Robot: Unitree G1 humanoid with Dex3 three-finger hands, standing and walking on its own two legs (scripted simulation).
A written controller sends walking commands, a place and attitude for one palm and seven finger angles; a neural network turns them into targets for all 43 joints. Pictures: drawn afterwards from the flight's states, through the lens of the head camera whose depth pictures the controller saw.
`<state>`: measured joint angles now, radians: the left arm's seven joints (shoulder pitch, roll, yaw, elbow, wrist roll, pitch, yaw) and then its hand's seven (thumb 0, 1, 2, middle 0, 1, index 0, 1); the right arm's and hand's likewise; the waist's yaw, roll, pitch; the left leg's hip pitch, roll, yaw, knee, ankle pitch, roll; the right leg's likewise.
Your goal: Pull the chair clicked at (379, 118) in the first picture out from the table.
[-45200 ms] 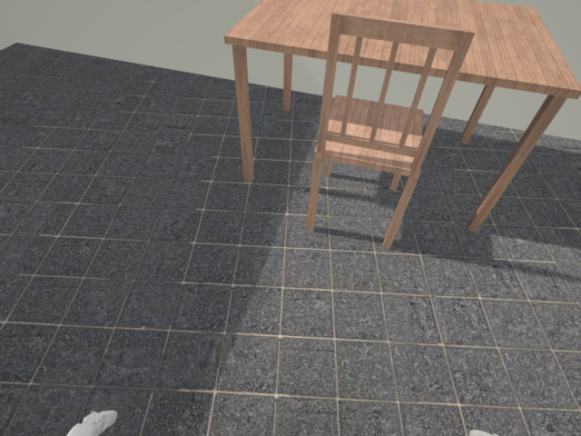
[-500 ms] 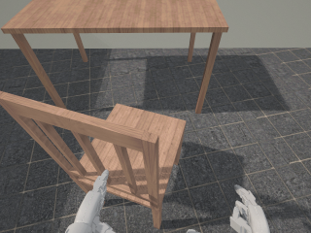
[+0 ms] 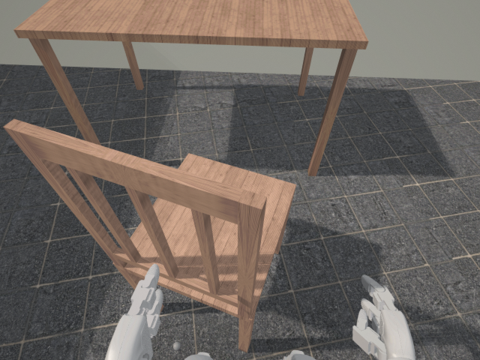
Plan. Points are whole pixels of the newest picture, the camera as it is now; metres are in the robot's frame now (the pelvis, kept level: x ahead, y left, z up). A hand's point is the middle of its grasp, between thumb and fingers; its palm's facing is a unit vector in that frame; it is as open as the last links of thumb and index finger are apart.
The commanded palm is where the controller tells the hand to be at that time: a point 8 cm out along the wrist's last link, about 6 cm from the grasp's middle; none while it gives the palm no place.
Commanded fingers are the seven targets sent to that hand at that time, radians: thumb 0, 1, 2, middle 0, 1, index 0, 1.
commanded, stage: draw the hand back to the body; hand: left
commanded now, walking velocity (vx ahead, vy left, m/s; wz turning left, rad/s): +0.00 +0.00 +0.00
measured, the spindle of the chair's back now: (158, 239) +0.32 +0.17 +0.00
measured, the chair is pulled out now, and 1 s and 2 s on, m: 0.55 0.55 0.55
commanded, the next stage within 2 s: step back with the hand held close in 1.46 s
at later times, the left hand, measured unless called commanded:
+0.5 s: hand (99, 309) +0.17 +0.18 +0.12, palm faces +0.18 -0.94 -0.30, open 16.8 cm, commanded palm +0.13 +0.23 +0.14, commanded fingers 0.00 -0.12 0.41 -0.06 -0.09 -0.06 -0.09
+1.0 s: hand (14, 244) +0.21 +0.24 +0.21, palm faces +0.44 -0.79 -0.44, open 10.5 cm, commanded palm +0.16 +0.28 +0.24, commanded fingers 0.00 0.79 0.85 -0.19 -0.28 -0.19 -0.28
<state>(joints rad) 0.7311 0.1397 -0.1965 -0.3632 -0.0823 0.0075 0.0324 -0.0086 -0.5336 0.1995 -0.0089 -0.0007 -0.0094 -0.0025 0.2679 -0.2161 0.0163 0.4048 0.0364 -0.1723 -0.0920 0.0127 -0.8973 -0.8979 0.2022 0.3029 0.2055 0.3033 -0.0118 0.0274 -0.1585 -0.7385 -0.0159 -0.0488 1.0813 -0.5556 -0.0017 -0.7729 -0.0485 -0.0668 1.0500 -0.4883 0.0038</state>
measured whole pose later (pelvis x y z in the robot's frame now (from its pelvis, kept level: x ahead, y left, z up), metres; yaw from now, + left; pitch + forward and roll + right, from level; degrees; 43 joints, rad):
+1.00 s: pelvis +0.02 -0.01 +0.06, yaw +0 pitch -2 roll +0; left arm 0.54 0.35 0.27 -0.43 -0.06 -0.03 0.18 0.01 0.45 0.68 -0.15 -0.21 -0.15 -0.21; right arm 0.20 -0.21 0.03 0.62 0.03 -0.14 -0.10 0.01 -0.90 -0.90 0.20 0.30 0.21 0.30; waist 0.06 0.08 -0.02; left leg -0.19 0.01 -0.04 0.59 -0.38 -0.02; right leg -0.23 -0.02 -0.07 0.59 -0.33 -0.01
